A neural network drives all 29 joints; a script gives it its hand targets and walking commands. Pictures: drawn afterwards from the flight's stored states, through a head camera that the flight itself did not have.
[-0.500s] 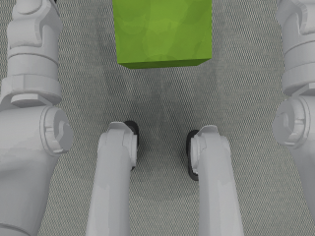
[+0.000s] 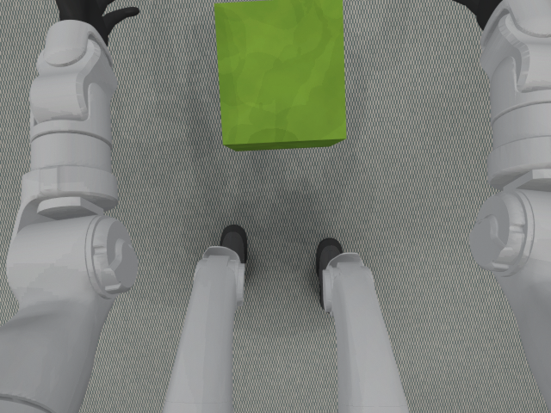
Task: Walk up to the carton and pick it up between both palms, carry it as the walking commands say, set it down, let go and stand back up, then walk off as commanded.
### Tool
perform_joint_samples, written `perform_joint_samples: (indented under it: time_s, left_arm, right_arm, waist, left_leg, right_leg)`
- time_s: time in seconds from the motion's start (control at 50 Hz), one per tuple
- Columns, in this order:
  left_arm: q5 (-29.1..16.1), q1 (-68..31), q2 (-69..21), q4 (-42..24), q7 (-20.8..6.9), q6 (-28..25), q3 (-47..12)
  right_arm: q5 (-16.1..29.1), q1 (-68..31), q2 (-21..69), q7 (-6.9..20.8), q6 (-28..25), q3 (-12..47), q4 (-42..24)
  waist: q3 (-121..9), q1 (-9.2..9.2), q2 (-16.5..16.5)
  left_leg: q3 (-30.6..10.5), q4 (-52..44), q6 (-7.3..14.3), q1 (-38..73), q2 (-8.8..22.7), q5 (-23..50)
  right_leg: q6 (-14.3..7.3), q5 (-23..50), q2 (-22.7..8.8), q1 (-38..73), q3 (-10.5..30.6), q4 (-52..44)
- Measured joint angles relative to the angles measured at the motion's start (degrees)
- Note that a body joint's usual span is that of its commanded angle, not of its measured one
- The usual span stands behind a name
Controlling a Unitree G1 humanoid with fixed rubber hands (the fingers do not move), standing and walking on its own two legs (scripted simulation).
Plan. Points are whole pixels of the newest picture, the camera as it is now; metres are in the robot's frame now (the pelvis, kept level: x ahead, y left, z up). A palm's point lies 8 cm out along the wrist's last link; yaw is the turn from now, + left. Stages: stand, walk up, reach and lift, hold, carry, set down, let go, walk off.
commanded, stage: set down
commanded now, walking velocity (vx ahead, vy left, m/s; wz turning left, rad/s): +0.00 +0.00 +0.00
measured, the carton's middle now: (280, 86) +0.58 +0.02 -0.51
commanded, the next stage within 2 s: let go in 0.20 s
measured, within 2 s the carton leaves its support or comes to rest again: neither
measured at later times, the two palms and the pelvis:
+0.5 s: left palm (65, 63) +0.48 +0.23 -0.05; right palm (528, 54) +0.50 -0.21 -0.05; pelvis +0.03 +0.00 +0.07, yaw +0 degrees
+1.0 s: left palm out of the picture +0.28 +0.24 +0.06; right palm out of the picture +0.30 -0.23 +0.06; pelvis +0.07 +0.01 +0.14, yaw +1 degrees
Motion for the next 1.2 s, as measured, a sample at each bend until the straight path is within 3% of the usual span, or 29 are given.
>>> perform_joint_samples:
  time_s: [0.24, 0.36, 0.46, 0.56, 0.8, 1.04, 1.2]
  left_arm:
    - [5.8, 2.2, -3.7, 1.6, -1.6, -2.2, 3.8]
    - [8.1, 6.6, -4.4, -0.6, -2.5, -3.2, 3.5]
    - [8.1, 15.8, -4.2, -6.4, -3.8, -3.3, 0.4]
    - [5.8, 29.6, -3.8, -12.6, -5.3, -3.8, -4.3]
    - [3.4, 50.6, -5.4, -10.6, -6.5, -9.6, -9.4]
    - [2.1, 75.2, -6.4, -18.1, -5.2, -13.7, -15.6]
    - [2.3, 83.2, -6.3, -21.0, -5.4, -12.1, -17.2]
  right_arm:
    - [-5.9, 2.4, 2.2, 2.0, -2.5, -4.2, 2.4]
    - [-8.4, 7.3, 5.1, 0.2, -3.1, -5.1, -1.9]
    - [-7.9, 18.2, 7.7, -1.8, -2.6, -2.7, -10.6]
    - [-5.7, 32.7, 9.1, -2.0, -3.2, 1.0, -18.0]
    - [-3.4, 53.3, 10.9, -0.9, -9.4, 3.9, -15.9]
    - [-2.0, 78.5, 12.2, -0.9, -14.0, 9.6, -23.1]
    - [-2.4, 86.6, 12.4, -0.4, -12.5, 11.5, -26.3]
  waist:
    - [-0.2, 0.01, 0.3]
    - [0.8, -0.61, 0.6]
    - [0.6, -0.98, 0.5]
    - [-1.6, -0.95, 0.6]
    - [-3.5, -1.04, 0.7]
    - [2.4, -1.36, 0.5]
    - [4.9, -1.67, 0.0]
  left_leg:
    - [0.1, -13.6, 0.1, 10.5, 0.2, 4.6]
    - [-0.1, -15.7, 0.2, 12.4, 0.4, 5.0]
    - [0.0, -18.3, 0.4, 16.0, 0.6, 5.2]
    - [0.3, -22.2, 0.6, 22.7, 0.5, 5.5]
    - [0.3, -29.9, 0.8, 44.2, 0.1, 5.6]
    - [0.4, -37.8, 1.1, 68.5, 0.1, 5.3]
    - [0.4, -43.2, 1.0, 84.1, 0.0, 5.3]
  right_leg:
    - [-0.1, 4.8, -0.6, 10.3, 0.0, -13.6]
    - [-0.2, 5.4, -0.5, 12.5, -0.4, -16.2]
    - [-0.2, 5.8, -0.5, 16.2, -0.3, -19.1]
    - [-0.2, 6.2, -0.8, 22.9, -0.1, -23.1]
    - [-0.4, 6.3, -1.8, 44.7, -0.4, -31.1]
    - [-0.7, 6.4, -2.3, 69.4, -0.6, -39.8]
    - [-1.0, 6.3, -2.7, 84.8, -0.7, -44.9]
